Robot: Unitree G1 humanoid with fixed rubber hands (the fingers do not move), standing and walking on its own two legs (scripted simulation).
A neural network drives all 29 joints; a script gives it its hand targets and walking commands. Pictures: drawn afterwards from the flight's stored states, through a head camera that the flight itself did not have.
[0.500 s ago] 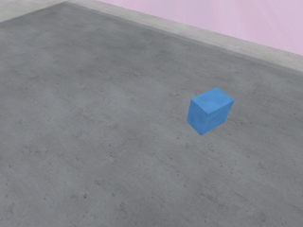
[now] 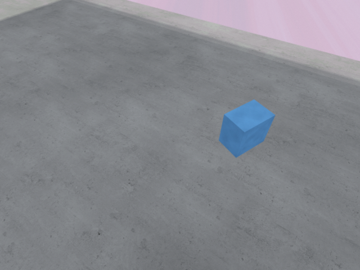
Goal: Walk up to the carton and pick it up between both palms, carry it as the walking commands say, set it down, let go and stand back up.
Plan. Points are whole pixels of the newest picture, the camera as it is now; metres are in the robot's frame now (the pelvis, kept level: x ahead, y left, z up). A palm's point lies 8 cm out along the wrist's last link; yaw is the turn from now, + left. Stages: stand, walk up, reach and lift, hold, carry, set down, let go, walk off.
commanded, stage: walk up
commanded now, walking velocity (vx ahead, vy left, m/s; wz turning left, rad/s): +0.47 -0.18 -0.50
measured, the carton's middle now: (245, 128) +1.09 -0.43 -0.65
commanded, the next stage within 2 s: none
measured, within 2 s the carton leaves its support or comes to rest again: neither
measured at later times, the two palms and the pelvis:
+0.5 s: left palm (156, 253) +0.20 +0.08 -0.13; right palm out of the picture +0.16 -0.41 -0.15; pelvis +0.15 -0.16 +0.00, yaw -12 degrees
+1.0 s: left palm (156, 157) +0.50 +0.10 -0.15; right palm (316, 169) +0.44 -0.42 -0.14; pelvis +0.44 -0.15 -0.01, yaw -18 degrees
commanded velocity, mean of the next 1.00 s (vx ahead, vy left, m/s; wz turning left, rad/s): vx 0.50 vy -0.01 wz -0.27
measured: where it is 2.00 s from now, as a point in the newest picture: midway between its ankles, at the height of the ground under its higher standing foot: (233, 194)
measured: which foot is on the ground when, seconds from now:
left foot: down 0.00-0.28, up 0.30-0.82, down 0.84-1.00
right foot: up 0.00-0.28, down 0.30-0.86, up 0.88-1.00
